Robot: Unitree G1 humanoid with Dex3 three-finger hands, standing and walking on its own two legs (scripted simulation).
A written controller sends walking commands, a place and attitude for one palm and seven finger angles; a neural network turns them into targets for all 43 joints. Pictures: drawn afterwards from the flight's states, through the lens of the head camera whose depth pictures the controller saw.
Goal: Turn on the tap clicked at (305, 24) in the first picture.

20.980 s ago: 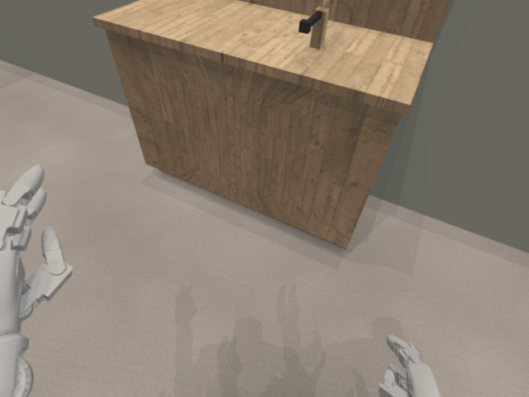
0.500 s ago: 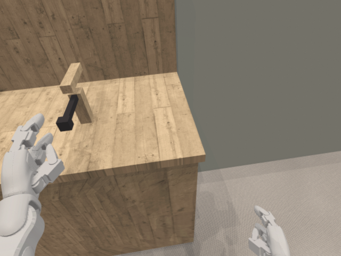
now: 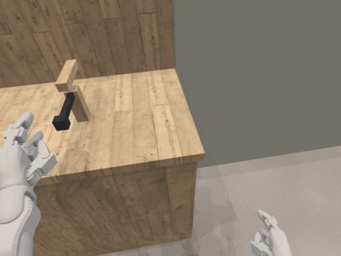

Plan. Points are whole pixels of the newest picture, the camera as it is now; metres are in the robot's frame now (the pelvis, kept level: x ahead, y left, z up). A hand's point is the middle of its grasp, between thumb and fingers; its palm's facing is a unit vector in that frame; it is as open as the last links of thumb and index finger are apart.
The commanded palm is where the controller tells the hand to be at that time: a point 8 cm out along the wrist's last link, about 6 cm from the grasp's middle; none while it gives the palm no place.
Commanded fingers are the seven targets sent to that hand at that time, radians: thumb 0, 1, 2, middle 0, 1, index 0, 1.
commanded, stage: reach beside the lever's end, fingers flat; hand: left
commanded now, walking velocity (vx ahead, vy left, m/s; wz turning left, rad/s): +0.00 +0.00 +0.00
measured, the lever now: (61, 122) +0.35 +0.32 +0.15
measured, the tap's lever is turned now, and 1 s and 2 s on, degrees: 0 0 1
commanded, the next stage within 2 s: push the lever round in 1.32 s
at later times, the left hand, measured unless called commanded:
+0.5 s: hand (53, 144) +0.28 +0.30 +0.16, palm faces +0.52 -0.84 -0.12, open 7.7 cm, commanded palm +0.23 +0.34 +0.16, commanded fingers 0.00 0.90 0.90 -0.16 -0.17 -0.16 -0.17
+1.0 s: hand (47, 141) +0.30 +0.33 +0.14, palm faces +0.53 -0.84 -0.10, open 7.8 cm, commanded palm +0.26 +0.37 +0.14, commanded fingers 0.00 0.90 0.90 -0.15 -0.15 -0.15 -0.15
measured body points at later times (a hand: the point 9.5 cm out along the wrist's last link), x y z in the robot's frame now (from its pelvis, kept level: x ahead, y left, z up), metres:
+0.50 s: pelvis +0.01 +0.00 +0.00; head +0.00 -0.02 +0.45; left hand +0.25 +0.34 +0.16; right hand +0.19 -0.24 -0.09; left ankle -0.01 +0.13 -0.73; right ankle +0.02 -0.07 -0.73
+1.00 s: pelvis +0.00 +0.01 +0.00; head +0.01 -0.01 +0.45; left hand +0.27 +0.38 +0.15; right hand +0.18 -0.23 -0.09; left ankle -0.01 +0.13 -0.73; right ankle +0.02 -0.07 -0.73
